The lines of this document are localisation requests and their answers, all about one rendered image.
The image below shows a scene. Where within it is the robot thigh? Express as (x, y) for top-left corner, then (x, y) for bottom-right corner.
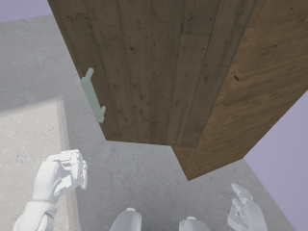
(179, 218), (210, 231)
(110, 210), (141, 231)

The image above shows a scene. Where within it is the left robot forearm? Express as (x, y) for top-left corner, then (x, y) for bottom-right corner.
(13, 200), (58, 231)

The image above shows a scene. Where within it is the robot left thigh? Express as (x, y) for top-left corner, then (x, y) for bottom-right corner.
(110, 210), (141, 231)

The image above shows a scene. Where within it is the robot right thigh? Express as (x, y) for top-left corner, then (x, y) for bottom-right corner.
(179, 218), (210, 231)

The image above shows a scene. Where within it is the handle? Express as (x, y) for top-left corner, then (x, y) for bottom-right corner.
(80, 67), (106, 123)

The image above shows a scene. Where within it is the left robot hand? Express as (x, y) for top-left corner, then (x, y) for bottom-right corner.
(32, 149), (88, 205)

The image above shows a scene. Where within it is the cupboard door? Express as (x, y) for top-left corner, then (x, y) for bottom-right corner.
(47, 0), (259, 148)

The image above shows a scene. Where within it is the right robot hand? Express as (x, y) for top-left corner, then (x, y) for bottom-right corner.
(227, 182), (268, 231)

